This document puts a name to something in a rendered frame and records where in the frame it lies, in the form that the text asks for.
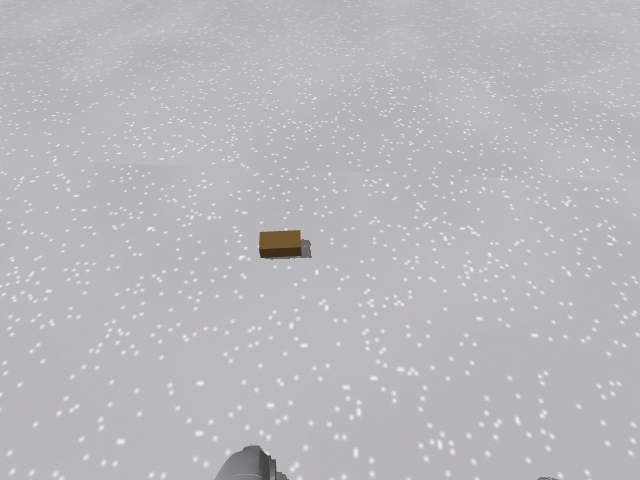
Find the carton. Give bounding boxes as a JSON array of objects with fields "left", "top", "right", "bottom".
[{"left": 259, "top": 230, "right": 301, "bottom": 258}]

